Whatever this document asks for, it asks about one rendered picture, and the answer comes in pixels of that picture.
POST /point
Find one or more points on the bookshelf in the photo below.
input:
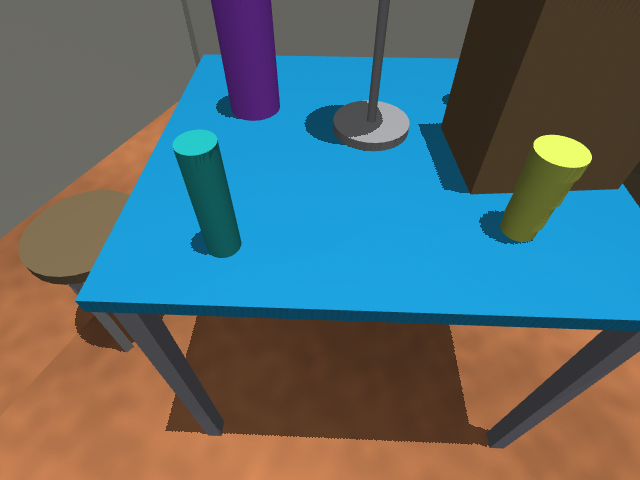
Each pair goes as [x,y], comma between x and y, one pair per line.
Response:
[632,183]

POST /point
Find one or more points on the desk lamp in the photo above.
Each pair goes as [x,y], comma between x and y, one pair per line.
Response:
[372,125]

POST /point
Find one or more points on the stool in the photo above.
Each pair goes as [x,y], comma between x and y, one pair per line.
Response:
[62,243]

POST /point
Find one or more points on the table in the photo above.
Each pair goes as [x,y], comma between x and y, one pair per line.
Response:
[330,232]

